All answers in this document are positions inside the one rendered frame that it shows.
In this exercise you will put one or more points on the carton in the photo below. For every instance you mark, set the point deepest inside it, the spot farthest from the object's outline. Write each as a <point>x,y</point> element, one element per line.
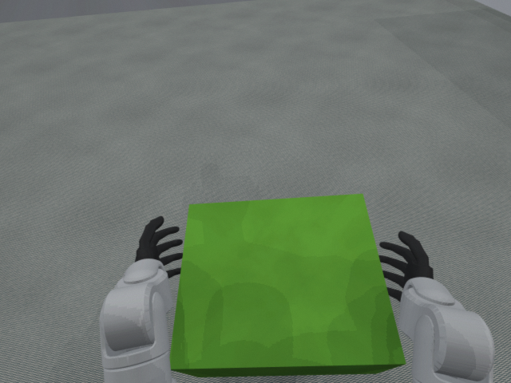
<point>283,287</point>

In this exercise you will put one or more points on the robot right forearm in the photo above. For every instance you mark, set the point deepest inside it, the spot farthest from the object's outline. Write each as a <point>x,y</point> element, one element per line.
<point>451,344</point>

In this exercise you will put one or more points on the robot left hand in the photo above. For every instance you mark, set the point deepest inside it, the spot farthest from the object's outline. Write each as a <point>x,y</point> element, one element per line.
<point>148,248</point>

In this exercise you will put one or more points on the robot right hand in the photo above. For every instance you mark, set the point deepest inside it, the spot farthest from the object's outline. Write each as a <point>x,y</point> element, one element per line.
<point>417,266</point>

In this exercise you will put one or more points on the robot left forearm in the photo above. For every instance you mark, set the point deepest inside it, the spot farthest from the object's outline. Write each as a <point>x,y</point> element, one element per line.
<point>133,326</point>

